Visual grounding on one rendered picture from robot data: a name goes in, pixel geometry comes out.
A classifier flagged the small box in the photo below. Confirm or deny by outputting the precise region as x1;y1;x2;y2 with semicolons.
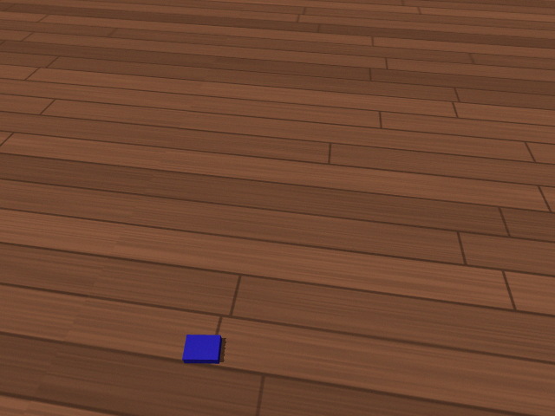
182;335;222;364

